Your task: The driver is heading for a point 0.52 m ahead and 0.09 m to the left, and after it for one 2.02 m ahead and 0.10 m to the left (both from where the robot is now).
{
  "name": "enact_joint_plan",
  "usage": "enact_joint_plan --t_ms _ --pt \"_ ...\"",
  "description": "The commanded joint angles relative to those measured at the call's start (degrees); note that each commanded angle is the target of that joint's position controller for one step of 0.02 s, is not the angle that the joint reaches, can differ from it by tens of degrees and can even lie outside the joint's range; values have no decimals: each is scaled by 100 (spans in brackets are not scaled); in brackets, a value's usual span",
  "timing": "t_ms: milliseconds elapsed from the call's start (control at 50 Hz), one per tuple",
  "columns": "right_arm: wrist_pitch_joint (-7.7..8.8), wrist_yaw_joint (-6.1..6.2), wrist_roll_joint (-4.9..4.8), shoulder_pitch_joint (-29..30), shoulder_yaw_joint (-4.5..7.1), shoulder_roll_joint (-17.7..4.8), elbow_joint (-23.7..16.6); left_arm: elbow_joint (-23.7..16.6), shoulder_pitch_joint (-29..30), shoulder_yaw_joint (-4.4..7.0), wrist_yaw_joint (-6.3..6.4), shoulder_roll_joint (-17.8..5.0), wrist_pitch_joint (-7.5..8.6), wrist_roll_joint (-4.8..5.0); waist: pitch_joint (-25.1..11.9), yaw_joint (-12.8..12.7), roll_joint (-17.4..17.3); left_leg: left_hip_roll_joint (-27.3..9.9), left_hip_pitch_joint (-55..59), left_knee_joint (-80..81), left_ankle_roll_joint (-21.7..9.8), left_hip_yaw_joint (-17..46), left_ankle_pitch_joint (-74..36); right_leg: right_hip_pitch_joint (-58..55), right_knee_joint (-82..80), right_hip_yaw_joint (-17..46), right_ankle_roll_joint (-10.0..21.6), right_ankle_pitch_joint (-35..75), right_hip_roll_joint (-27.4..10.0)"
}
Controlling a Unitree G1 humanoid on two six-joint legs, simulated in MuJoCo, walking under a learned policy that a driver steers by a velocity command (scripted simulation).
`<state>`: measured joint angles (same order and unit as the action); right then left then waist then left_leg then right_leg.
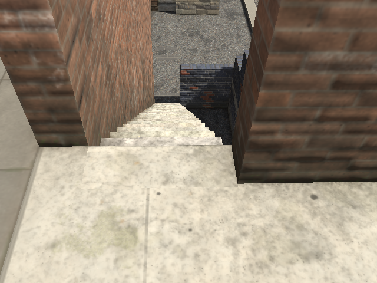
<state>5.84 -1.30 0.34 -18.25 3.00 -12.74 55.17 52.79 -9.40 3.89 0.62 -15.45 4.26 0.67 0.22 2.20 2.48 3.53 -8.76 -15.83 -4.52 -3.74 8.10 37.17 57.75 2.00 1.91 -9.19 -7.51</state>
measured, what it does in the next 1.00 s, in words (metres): walks ahead: right foot, then left foot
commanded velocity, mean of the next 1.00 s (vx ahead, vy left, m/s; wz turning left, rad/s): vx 0.49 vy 0.00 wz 0.19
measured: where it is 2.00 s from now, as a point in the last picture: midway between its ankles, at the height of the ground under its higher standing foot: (156, 200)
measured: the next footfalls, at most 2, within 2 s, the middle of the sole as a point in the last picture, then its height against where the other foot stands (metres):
right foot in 0.32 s outside the picture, level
left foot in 0.90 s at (143, 245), level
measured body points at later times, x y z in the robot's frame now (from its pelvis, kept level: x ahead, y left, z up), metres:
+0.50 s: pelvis +0.28 -0.07 -0.01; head +0.30 -0.09 +0.44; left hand +0.35 +0.20 -0.13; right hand +0.37 -0.34 -0.15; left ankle +0.25 +0.09 -0.66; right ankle +0.32 -0.16 -0.75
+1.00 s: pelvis +0.57 +0.03 -0.03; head +0.59 +0.03 +0.42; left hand +0.48 +0.24 -0.18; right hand +0.75 -0.18 -0.15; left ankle +0.62 +0.14 -0.75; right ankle +0.38 -0.15 -0.66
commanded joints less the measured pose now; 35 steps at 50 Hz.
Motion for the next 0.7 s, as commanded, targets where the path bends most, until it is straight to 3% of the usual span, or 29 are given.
enact_joint_plan --t_ms 20,100,200,240,260,280,300,320,340,360,380,400,420,440,460,500,560,580,600,620,660,680,700 --pt "56 111 -22 46 155 -853 -254 -276 82 80 -1 -237 11 -41 145 -165 -545 -1579 177 970 -821 1115 -1001 483 -760 107 -114 884 -129" --pt "19 167 -72 -287 149 -899 -110 -468 824 24 -78 -110 60 -4 325 68 -582 -1456 350 1032 -673 792 -838 290 -1929 -110 -120 1623 84" --pt "-98 196 -109 -697 190 -946 150 -744 1520 -38 -234 -111 128 54 568 254 -585 -1767 1207 702 -664 776 -1014 472 -2630 -161 -4 1231 214" --pt "-146 220 -131 -660 230 -1006 189 -809 1523 -31 -298 -189 169 66 532 154 -652 -1908 1459 441 -598 800 -1419 295 -2798 -192 131 833 280" --pt "-150 253 -111 -417 249 -1111 137 -829 1388 12 -318 -386 203 64 456 -7 -772 -1910 1412 283 -516 793 -1729 -102 -2890 -195 207 599 303" --pt "-160 266 -104 -263 263 -1158 97 -751 1048 79 -316 -526 224 57 194 -219 -847 -1852 1401 -91 -451 728 -2617 -716 -2921 -363 292 468 491" --pt "-189 270 -97 -157 238 -1101 81 -525 309 185 -286 -687 224 46 -234 -596 -809 -1607 1247 -934 -330 531 -3450 -1711 -3021 -549 419 454 706" --pt "-195 245 -28 -105 135 -835 -30 -215 -848 328 -211 -994 205 58 -1001 -1039 -591 -1287 393 -2292 -140 359 -3025 -3449 -2875 -133 668 391 392" --pt "-115 189 -10 -563 -33 -307 -173 -64 -1672 458 -151 -1569 165 -88 -1821 -947 701 -425 -1920 -4557 267 81 -804 -5736 -3106 2220 1448 -395 -1047" --pt "43 142 -109 -528 -80 -274 -130 -10 -1711 358 -150 -1287 154 -67 -2224 -929 1338 56 -3048 -5709 291 818 2474 -6229 -4090 4120 1819 -796 -1607" --pt "149 86 -323 -115 48 -806 -210 -88 -1271 241 -126 -921 167 -34 -1537 -915 881 -348 -3585 -6148 138 1182 2290 -5667 -4163 3444 1499 -1084 -1443" --pt "179 79 -379 269 54 -899 -304 -227 -772 172 -100 -704 168 -42 -983 -774 460 -705 -3569 -5986 40 1010 1750 -4814 -4245 2510 1252 -820 -1270" --pt "152 91 -254 550 88 -935 -357 -251 -433 102 -106 -606 171 -142 -617 -602 -36 -966 -3251 -5656 59 899 1249 -3909 -4458 1887 1089 -457 -1051" --pt "62 116 -197 507 137 -880 -346 -255 -197 42 -105 -443 200 -185 -424 -379 47 -1151 -2906 -5364 73 960 926 -3351 -4665 1439 963 -155 -873" --pt "-40 113 -195 335 115 -727 -311 -216 -89 13 -117 -391 209 -193 -335 -229 196 -1212 -2620 -5278 96 1007 734 -2965 -4844 1134 921 1 -785" --pt "-187 131 -205 311 65 -471 -335 -83 -132 24 -132 -494 264 -156 -105 -120 191 -1246 -2687 -5178 148 1052 491 -2598 -5071 606 938 501 -734" --pt "-228 144 -157 755 98 -562 -544 57 -306 43 -75 -605 293 -174 71 -173 76 -1145 -3182 -4529 228 1142 -359 -2637 -5168 -59 864 1132 -604" --pt "-225 139 -167 680 131 -598 -505 68 -423 19 -96 -544 289 -232 56 -207 60 -1034 -3166 -4054 243 1155 -739 -2754 -5118 -288 822 1503 -535" --pt "-203 111 -84 959 111 -560 -610 81 -216 -45 -47 -428 227 -273 224 -118 137 -909 -2747 -3316 290 821 -1163 -2375 -4968 -910 733 2430 -210" --pt "-198 72 -60 1051 96 -418 -656 91 -297 -77 0 -370 180 -264 145 -188 135 -795 -2433 -2908 324 476 -1572 -2330 -4900 -1176 624 2653 -64" --pt "-237 -13 -77 1415 39 -261 -786 176 -567 -59 50 -592 139 -229 28 -408 55 -806 -2379 -2580 324 389 -1807 -2698 -4831 -1087 641 2588 -368" --pt "-258 -221 611 666 -149 -108 -480 565 -1721 -296 -330 69 283 -868 90 -309 297 -1076 -3369 -3141 286 977 -1100 -3751 -5111 -271 1404 1635 -1313" --pt "-214 -188 587 534 -50 -292 -402 679 -1912 -216 -446 2 368 -878 408 -392 173 -1107 -4417 -2909 210 1642 -1064 -4837 -5033 -62 1519 1286 -1562"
